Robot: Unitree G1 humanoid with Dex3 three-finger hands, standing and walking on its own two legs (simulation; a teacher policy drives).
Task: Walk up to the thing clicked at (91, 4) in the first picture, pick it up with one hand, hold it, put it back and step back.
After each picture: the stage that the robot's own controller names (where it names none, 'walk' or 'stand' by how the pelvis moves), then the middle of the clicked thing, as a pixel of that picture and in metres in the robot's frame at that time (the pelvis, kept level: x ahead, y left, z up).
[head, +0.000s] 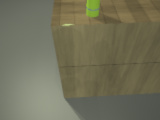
stand; out of the picture +0.83 -0.01 +0.13
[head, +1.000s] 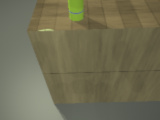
walk; out of the picture +0.72 +0.10 +0.16
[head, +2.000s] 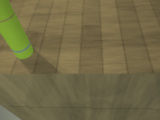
walk; (10, 27) +0.46 +0.28 +0.15
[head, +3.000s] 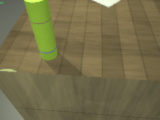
stand; (43, 30) +0.50 +0.18 +0.14
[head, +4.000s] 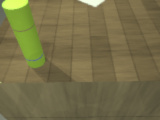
stand; (27, 37) +0.45 +0.22 +0.14
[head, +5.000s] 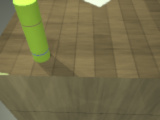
stand; (34, 32) +0.49 +0.21 +0.13
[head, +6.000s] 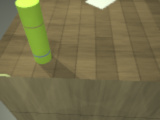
stand; (36, 34) +0.49 +0.20 +0.13
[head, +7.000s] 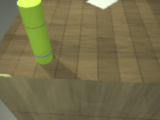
stand; (38, 34) +0.48 +0.20 +0.13
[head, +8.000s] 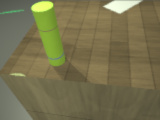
rise first; (51, 37) +0.48 +0.19 +0.13
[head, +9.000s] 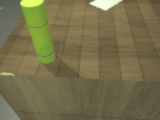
go down; (40, 34) +0.50 +0.17 +0.14
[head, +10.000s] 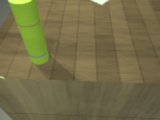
go down; (32, 33) +0.48 +0.18 +0.14
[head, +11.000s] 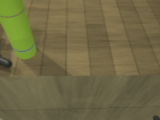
close in; (16, 24) +0.47 +0.19 +0.16
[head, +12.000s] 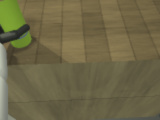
close; (7, 10) +0.51 +0.20 +0.18
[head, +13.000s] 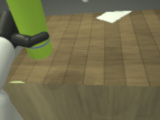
lift; (27, 11) +0.33 +0.14 +0.35
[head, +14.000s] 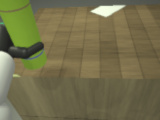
lift; (21, 25) +0.34 +0.17 +0.30
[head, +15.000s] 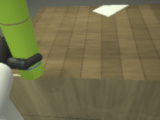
hold; (20, 37) +0.33 +0.18 +0.27
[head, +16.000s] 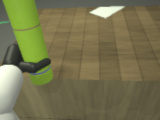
hold; (32, 43) +0.36 +0.16 +0.24
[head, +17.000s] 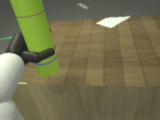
crouch; (36, 32) +0.33 +0.14 +0.31
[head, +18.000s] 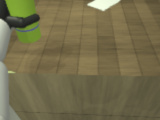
crouch; out of the picture +0.44 +0.18 +0.32
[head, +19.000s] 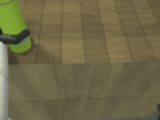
lower; (8, 14) +0.50 +0.20 +0.17
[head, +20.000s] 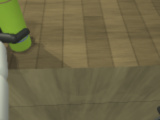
lower; (8, 13) +0.49 +0.20 +0.18
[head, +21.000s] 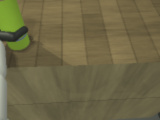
lower; (6, 11) +0.50 +0.20 +0.18
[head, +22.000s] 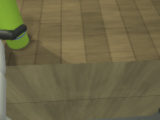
lower; (4, 9) +0.50 +0.20 +0.18
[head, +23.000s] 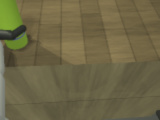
loosen; (4, 10) +0.50 +0.20 +0.18
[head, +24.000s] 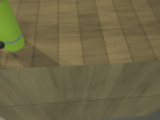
withdraw; out of the picture +0.49 +0.21 +0.18
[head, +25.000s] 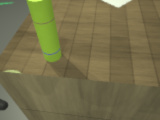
sink last; (46, 30) +0.48 +0.18 +0.15
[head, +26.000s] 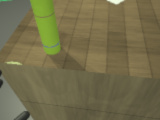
stand; (47, 24) +0.51 +0.19 +0.15
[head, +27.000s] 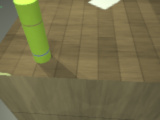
stand; (35, 33) +0.49 +0.20 +0.15
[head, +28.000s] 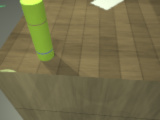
stand; (39, 31) +0.51 +0.20 +0.13
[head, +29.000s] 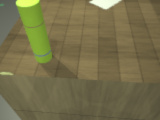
stand; (37, 33) +0.49 +0.20 +0.13
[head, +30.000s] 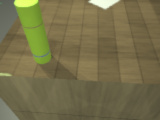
stand; (36, 34) +0.49 +0.21 +0.13
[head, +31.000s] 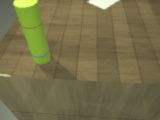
stand; (35, 34) +0.48 +0.21 +0.13
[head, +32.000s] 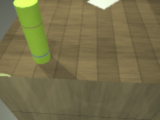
stand; (35, 34) +0.49 +0.21 +0.13
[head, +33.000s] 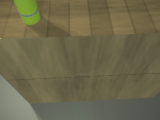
walk; out of the picture +0.59 +0.24 +0.16
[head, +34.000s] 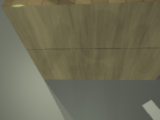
walk; out of the picture +0.85 +0.25 +0.15
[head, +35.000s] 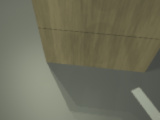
stand; out of the picture +1.12 +0.18 +0.15
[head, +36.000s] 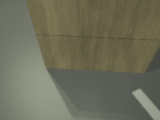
stand; out of the picture +1.09 +0.20 +0.14
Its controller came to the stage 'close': yes
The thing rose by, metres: 0.21
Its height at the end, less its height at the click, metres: +0.00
